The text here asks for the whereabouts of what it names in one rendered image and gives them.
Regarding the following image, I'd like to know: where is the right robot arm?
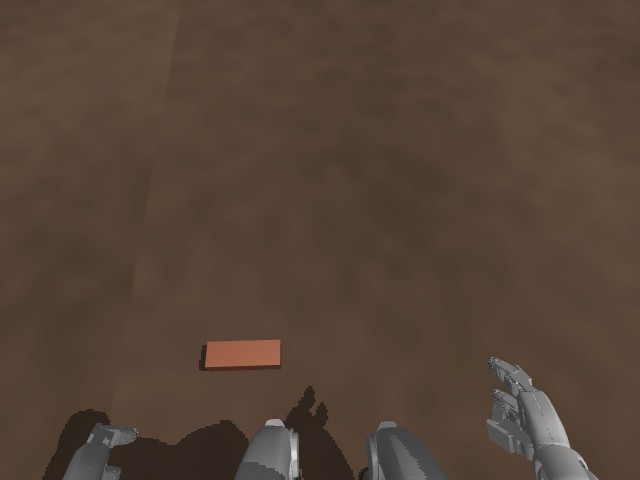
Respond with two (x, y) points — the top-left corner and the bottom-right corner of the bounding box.
(533, 445), (598, 480)

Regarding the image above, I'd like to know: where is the left robot hand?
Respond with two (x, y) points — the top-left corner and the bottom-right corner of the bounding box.
(62, 423), (138, 480)

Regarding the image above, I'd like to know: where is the right robot hand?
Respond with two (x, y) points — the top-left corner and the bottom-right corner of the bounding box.
(486, 357), (571, 463)

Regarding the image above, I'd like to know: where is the carton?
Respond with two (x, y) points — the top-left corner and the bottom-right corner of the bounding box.
(205, 340), (282, 371)

